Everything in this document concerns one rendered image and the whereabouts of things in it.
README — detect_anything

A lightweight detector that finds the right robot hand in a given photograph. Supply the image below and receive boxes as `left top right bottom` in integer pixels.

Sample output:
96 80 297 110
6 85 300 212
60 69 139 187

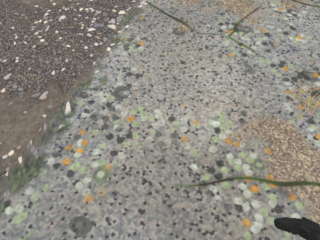
274 217 320 240

